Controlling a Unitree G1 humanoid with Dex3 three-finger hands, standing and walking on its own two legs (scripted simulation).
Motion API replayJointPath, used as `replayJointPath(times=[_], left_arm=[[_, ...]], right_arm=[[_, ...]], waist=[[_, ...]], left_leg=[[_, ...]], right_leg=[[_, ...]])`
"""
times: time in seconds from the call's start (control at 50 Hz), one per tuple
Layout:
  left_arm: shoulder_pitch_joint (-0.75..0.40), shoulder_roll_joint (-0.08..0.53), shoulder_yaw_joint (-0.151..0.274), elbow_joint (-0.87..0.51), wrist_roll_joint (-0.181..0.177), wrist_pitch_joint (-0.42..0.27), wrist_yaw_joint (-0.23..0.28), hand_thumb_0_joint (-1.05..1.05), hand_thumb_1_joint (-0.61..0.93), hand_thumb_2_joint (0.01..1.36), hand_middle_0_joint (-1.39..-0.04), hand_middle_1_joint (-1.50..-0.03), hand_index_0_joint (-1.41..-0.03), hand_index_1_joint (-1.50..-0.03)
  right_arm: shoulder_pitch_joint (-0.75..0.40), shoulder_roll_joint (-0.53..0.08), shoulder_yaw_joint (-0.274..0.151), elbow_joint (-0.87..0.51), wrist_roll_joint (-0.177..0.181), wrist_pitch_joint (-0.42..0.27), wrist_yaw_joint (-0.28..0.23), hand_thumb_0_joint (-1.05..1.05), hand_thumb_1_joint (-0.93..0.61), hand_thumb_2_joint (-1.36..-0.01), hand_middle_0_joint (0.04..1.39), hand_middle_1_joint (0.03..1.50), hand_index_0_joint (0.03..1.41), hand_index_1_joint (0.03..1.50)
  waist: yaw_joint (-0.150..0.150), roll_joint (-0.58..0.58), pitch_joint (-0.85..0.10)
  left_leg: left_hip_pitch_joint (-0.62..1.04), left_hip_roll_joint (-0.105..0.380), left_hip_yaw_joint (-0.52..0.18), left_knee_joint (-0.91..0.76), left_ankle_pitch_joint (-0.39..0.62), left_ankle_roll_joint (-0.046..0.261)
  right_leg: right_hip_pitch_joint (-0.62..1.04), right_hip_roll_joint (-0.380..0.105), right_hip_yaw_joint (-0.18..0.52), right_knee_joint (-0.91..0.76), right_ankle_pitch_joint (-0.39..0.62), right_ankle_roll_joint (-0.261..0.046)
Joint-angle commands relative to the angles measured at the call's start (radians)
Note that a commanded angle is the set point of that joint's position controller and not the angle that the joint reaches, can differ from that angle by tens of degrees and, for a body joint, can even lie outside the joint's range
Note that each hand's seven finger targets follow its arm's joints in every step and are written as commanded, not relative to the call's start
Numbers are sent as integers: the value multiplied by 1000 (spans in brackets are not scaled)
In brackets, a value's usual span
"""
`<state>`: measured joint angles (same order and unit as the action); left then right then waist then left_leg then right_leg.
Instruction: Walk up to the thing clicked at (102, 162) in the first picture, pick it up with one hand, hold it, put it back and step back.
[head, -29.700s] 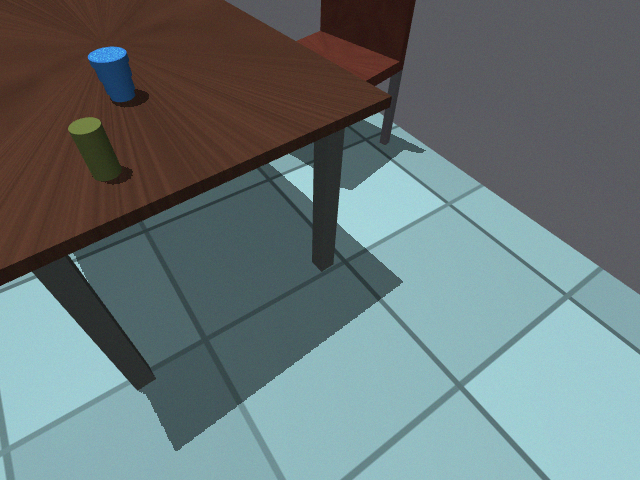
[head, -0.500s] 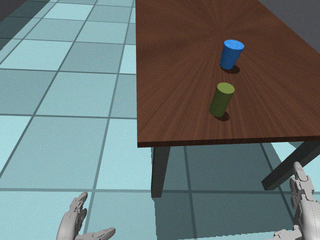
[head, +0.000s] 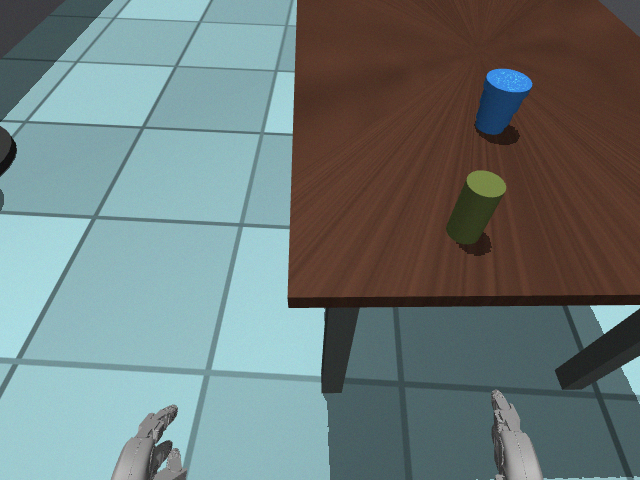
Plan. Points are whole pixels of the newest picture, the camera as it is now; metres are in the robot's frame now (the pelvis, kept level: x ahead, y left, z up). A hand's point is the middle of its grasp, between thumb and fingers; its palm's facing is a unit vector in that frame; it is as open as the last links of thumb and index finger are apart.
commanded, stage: home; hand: right
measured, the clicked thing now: (473, 209) +0.49 -0.22 +0.03
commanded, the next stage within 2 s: none
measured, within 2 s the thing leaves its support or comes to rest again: neither
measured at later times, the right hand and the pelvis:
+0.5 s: hand out of the picture +0.11 -0.25 -0.13, palm faces -0.02 +0.92 -0.39, open 17.6 cm; pelvis +0.00 +0.00 +0.00, yaw +0 degrees
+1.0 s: hand out of the picture +0.04 -0.25 -0.14, palm faces -0.06 +0.93 -0.36, open 17.6 cm; pelvis -0.03 +0.00 +0.01, yaw +1 degrees
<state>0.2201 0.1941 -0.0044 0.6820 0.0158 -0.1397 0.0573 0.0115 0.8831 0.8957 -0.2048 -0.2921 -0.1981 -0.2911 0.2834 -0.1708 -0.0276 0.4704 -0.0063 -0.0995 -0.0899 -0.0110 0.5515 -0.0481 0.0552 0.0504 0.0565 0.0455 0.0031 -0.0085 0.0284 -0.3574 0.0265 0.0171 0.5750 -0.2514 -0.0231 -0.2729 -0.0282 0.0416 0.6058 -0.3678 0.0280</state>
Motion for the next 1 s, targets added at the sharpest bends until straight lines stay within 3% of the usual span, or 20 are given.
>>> replayJointPath(times=[0.0,0.04,0.08,0.1,0.12,0.14,0.16,0.18,0.2,0.22,0.26,0.28,0.32,0.4,0.5,0.6,0.66,0.74,0.8,0.98], left_arm=[[-55,123,48,-142,-7,-43,7,0,895,900,-199,-297,-200,-297],[-52,129,54,-133,-8,-36,6,0,895,900,-199,-297,-200,-297],[-47,118,47,-135,-8,-26,3,0,895,900,-199,-297,-200,-296],[-41,139,64,-128,-8,-19,4,0,895,900,-199,-297,-200,-297],[-50,122,46,-137,-11,-16,0,0,895,900,-199,-297,-200,-297],[-46,134,56,-132,-12,-9,2,0,895,900,-199,-297,-200,-297],[-44,136,58,-134,-10,-3,0,0,895,900,-199,-297,-200,-296],[-52,135,56,-135,-12,-2,-3,0,895,900,-199,-296,-200,-296],[-49,137,59,-137,-11,4,-2,0,895,900,-199,-297,-200,-296],[9,312,95,-19,44,49,-18,0,896,901,-200,-299,-200,-299],[29,307,97,-5,39,82,-22,0,895,901,-200,-299,-200,-298],[19,296,93,-4,35,87,-24,0,895,901,-200,-299,-200,-298],[-15,291,83,11,21,95,-33,0,895,900,-199,-298,-200,-298],[-44,306,69,73,20,107,-44,0,895,900,-199,-298,-200,-298],[-56,324,62,147,14,119,-49,0,895,901,-200,-299,-200,-298],[-74,357,49,226,13,129,-55,0,895,901,-199,-299,-200,-298],[-72,376,46,265,9,128,-56,0,895,900,-199,-299,-200,-298],[-53,379,41,313,7,132,-59,0,896,901,-199,-299,-200,-298],[-48,386,44,335,8,130,-61,0,896,900,-199,-299,-200,-298],[-61,377,42,366,0,122,-55,0,896,901,-200,-299,-200,-299]], right_arm=[[-69,-90,-14,-172,1,-38,-14,0,567,-44,50,49,50,49],[-60,-100,-23,-160,-2,-28,-18,0,560,-48,51,50,51,50],[-36,-65,5,-137,-1,-18,-16,0,564,-46,50,50,50,50],[-38,-118,-39,-152,-4,-14,-23,0,569,-43,50,49,50,49],[-32,-70,2,-124,-1,-7,-18,0,574,-40,49,48,49,48],[-46,-100,-20,-142,-2,-5,-21,0,564,-46,50,50,50,50],[-36,-76,-7,-105,0,2,-21,0,592,-30,48,45,48,45],[-51,-99,-29,-149,1,2,-24,0,571,-42,50,49,50,49],[-46,-102,-31,-124,0,9,-25,0,577,-39,49,48,49,48],[9,-384,-79,51,-55,19,6,0,586,-31,47,45,47,45],[-5,-361,-80,88,-47,29,29,0,589,-30,47,45,47,45],[-6,-327,-70,99,-37,25,38,0,581,-35,48,46,48,46],[-55,-307,-46,135,-26,23,55,0,572,-41,49,48,49,48],[-112,-327,-30,237,-25,32,70,0,600,-24,46,43,46,43],[-137,-369,-23,344,-21,39,70,0,596,-26,47,44,47,44],[-153,-395,-9,433,-14,55,72,0,587,-31,48,45,47,45],[-152,-413,-4,475,-13,57,74,0,583,-34,48,46,48,46],[-162,-432,0,512,-11,66,76,0,593,-28,47,44,47,44],[-157,-436,-1,532,-12,71,79,0,593,-27,47,44,47,44],[-154,-409,7,567,-6,66,76,0,602,-22,46,42,46,42]], waist=[[3,30,-178],[-3,33,-176],[-4,43,-208],[-10,25,-218],[-7,51,-183],[-8,21,-189],[-2,36,-175],[-16,1,-171],[-6,-1,-179],[-12,-25,-199],[5,-17,-240],[3,-23,-236],[9,-17,-152],[5,-5,-54],[10,30,-78],[-1,22,-12],[0,16,-5],[3,46,46],[2,34,56],[-5,8,-20]], left_leg=[[177,-25,50,-54,240,20],[184,-25,50,-53,251,20],[200,-25,51,-34,328,23],[201,-25,51,-31,339,26],[193,-29,53,-34,329,24],[187,-29,52,-32,331,27],[190,-29,51,-38,313,25],[189,-31,53,-36,298,28],[190,-28,48,-41,299,28],[231,94,-57,43,517,66],[251,101,-61,55,568,94],[240,99,-64,45,550,87],[158,81,-50,2,368,80],[127,77,-62,-52,223,68],[157,96,-94,-101,244,66],[159,89,-105,-172,49,55],[163,90,-113,-199,46,51],[127,99,-144,-268,-121,48],[117,97,-152,-284,-183,50],[219,95,-122,-229,76,47]], right_leg=[[-15,34,-63,-90,307,-21],[-11,34,-65,-89,320,-19],[-1,32,-66,-72,417,-12],[5,32,-64,-74,427,-11],[-8,29,-64,-78,427,-10],[2,29,-66,-80,434,-7],[-14,28,-66,-82,416,-9],[-13,26,-64,-89,411,-4],[-13,30,-69,-86,406,-7],[10,-44,7,-32,532,-27],[45,-48,11,-33,532,-38],[46,-49,11,-36,505,-40],[37,-46,14,-78,382,-48],[4,-44,33,-140,220,-58],[73,-43,34,-164,216,-61],[50,-53,61,-262,92,-65],[68,-56,61,-277,101,-64],[58,-44,49,-291,37,-58],[50,-44,54,-308,-11,-57],[91,-74,68,-319,171,-55]])
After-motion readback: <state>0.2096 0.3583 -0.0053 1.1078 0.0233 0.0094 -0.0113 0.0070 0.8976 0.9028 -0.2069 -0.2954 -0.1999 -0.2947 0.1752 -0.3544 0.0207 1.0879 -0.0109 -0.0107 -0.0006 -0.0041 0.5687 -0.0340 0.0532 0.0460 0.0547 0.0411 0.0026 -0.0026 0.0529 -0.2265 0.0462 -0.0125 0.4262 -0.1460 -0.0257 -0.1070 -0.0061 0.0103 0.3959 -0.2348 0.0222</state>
